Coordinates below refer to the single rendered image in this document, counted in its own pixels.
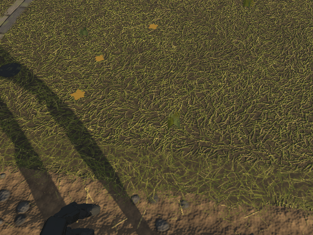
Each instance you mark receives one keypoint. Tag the left robot hand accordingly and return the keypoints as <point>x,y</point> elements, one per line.
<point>58,223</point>

